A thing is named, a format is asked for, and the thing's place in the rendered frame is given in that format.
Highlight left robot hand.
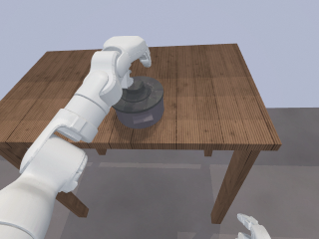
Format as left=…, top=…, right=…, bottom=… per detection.
left=103, top=36, right=152, bottom=89

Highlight lid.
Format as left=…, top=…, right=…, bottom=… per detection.
left=112, top=76, right=163, bottom=114

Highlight pot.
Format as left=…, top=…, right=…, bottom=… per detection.
left=115, top=98, right=164, bottom=129

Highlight robot left forearm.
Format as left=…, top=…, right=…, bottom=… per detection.
left=19, top=44, right=131, bottom=174

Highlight right robot hand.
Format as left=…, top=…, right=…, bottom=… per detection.
left=235, top=213, right=271, bottom=239

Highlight knob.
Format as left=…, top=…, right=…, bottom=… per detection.
left=126, top=79, right=145, bottom=95

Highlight robot left upper arm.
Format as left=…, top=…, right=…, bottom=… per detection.
left=0, top=133, right=88, bottom=239

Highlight table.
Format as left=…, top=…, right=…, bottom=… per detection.
left=0, top=43, right=282, bottom=224

